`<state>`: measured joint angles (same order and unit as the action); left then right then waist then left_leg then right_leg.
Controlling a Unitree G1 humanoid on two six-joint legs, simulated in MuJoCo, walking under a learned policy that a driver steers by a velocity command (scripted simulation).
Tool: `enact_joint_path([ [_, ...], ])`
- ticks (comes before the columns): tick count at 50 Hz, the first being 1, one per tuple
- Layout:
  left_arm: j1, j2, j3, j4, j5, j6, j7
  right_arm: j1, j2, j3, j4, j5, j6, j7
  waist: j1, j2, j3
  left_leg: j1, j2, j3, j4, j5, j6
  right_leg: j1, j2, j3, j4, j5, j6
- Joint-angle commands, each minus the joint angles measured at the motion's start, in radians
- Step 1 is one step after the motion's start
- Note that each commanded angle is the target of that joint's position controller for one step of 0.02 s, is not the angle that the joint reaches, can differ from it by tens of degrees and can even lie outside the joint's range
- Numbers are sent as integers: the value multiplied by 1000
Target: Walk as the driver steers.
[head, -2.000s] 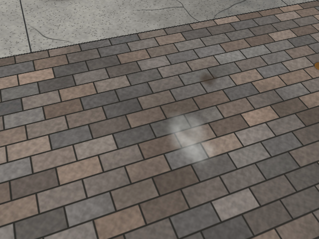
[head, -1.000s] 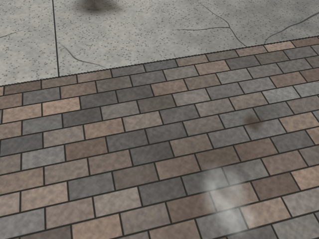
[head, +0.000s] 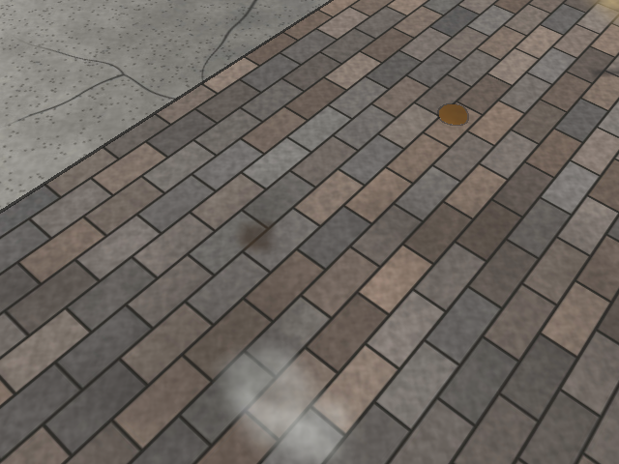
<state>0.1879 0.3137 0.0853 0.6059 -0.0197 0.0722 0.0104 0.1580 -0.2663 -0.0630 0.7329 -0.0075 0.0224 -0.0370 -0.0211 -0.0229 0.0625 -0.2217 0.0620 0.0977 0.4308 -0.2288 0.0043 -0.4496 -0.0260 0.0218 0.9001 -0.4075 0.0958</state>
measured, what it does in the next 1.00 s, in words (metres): steps on the spot: right foot, then left foot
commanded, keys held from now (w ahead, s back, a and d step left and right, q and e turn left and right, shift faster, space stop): e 0.18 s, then q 0.56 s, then w+q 0.26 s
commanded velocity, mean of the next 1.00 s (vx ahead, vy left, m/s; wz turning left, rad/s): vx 0.05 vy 0.00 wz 0.11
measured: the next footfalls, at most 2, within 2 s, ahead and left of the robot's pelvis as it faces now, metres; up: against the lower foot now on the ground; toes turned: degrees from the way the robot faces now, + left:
right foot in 0.12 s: +0.03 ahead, -0.14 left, +0.00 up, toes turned -6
left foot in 0.52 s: +0.04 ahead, +0.08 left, +0.00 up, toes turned -2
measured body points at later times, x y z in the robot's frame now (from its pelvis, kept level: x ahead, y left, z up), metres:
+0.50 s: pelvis +0.00 -0.04 -0.01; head +0.02 -0.05 +0.44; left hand +0.21 +0.17 -0.10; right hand +0.08 -0.33 -0.12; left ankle +0.01 +0.09 -0.74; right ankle -0.01 -0.14 -0.74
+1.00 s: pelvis +0.02 -0.07 +0.00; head +0.03 -0.09 +0.45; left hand +0.04 +0.22 -0.10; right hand +0.23 -0.32 -0.10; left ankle +0.01 +0.09 -0.66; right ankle +0.00 -0.18 -0.74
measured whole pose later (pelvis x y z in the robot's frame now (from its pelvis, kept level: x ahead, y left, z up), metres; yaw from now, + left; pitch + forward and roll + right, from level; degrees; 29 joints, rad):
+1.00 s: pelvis +0.02 -0.07 +0.00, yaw +12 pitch +1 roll +0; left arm 0.31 0.27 0.07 0.74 0.01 -0.06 0.02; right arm 0.20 -0.33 -0.09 0.69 0.02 0.01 -0.02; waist 0.03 0.04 -0.01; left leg -0.58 -0.01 -0.12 1.09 -0.29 -0.01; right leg -0.14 0.01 -0.04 0.39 -0.27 -0.04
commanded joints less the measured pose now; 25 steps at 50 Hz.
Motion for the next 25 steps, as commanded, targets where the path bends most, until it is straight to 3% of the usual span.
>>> enact_joint_path([
  [1,-55,80,17,-104,0,-13,-12,-14,-223,-64,-57,12,-8,8,-25,218,-128,146,249,-142,-91,396,212,24,0,-61,-136,8,-22],
  [4,8,79,27,-86,-2,-6,-25,-38,-227,-67,-52,39,-12,14,23,199,-130,116,248,-100,-6,363,158,158,21,-97,-378,150,-85],
  [5,48,95,37,-69,1,-6,-21,-10,-199,-61,-37,43,-15,16,38,160,-139,60,219,-59,69,289,106,263,43,-89,-479,241,-119],
  [6,91,160,59,-64,0,-9,-10,36,-151,-48,-24,21,-18,22,37,-8,-157,-102,148,28,259,92,19,434,-44,63,-532,485,-170],
  [7,90,272,75,-99,8,-18,7,14,-81,-19,-77,-43,-19,27,7,-321,-154,-411,5,56,569,-449,-80,548,-313,434,-490,903,-326],
  [8,114,244,65,-102,47,-46,-9,-81,-141,-37,-105,-17,-23,15,99,-227,-229,-446,-42,-114,737,-478,-86,452,-381,505,-537,802,-474],
  [9,73,215,54,-90,47,-66,-14,-103,-172,-48,-104,10,-18,10,75,-150,-170,-459,-20,-148,788,-395,-74,412,-315,413,-557,691,-434],
  [10,5,172,41,-82,30,-74,-8,-72,-177,-52,-83,15,-14,6,38,-117,-140,-460,-2,-152,769,-299,-65,385,-258,320,-555,612,-368],
  [11,-40,124,23,-85,17,-74,-2,-44,-176,-54,-54,9,-7,1,23,-96,-140,-435,10,-152,743,-239,-70,368,-221,265,-549,592,-326],
  [12,-70,99,8,-83,15,-74,4,-14,-170,-53,-39,2,-3,3,6,-104,-145,-380,3,-138,742,-176,-82,331,-197,217,-548,643,-316],
  [14,-83,42,-18,-65,35,-79,11,29,-132,-41,-15,9,-1,12,-12,-105,-176,-270,4,-129,677,-101,-95,301,-167,142,-554,658,-306],
  [16,-88,14,-30,-38,46,-84,12,24,-89,-20,-8,13,1,19,-2,-107,-162,-190,21,-129,485,-75,-97,291,-144,96,-562,575,-288],
  [18,-70,43,-24,-10,53,-84,10,-15,-89,-10,-21,12,3,25,31,-122,-129,-126,20,-116,359,-98,-92,271,-161,108,-578,469,-300],
  [20,-66,86,-13,12,52,-79,6,-24,-131,-17,-34,18,6,25,45,-125,-89,-115,7,-99,308,-149,-81,254,-192,148,-581,375,-320],
  [22,-76,115,-3,24,38,-72,7,-14,-153,-23,-42,25,5,23,42,-111,-57,-135,-4,-87,272,-170,-65,259,-219,181,-565,357,-330],
  [25,-76,123,5,43,17,-62,18,35,-137,-18,-39,18,-3,27,9,-72,-64,-90,-20,-67,120,-15,-28,288,-215,160,-495,453,-298],
])
Velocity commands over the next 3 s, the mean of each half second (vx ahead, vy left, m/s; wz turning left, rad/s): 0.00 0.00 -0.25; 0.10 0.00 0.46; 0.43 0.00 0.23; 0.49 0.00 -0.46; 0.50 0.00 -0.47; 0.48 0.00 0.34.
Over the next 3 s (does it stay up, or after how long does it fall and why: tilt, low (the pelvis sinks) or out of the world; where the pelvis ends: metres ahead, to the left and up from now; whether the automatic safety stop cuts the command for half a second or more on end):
stays up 0.98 0.08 0.00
